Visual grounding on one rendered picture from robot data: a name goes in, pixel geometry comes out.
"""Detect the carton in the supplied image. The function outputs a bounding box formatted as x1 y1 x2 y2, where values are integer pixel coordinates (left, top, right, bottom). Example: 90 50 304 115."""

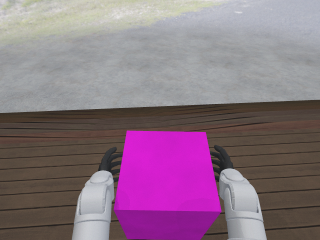
113 130 222 240

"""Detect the robot right forearm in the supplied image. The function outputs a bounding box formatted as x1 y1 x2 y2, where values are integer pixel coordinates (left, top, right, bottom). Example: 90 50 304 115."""
219 168 267 240

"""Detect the robot left forearm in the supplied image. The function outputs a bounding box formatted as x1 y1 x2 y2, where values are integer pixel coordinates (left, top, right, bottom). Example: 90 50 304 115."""
72 170 115 240

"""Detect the robot left hand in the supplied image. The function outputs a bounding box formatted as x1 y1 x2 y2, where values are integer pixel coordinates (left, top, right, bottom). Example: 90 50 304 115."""
98 147 123 183

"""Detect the robot right hand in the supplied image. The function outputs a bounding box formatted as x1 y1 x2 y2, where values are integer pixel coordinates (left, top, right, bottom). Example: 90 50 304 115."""
209 145 234 182

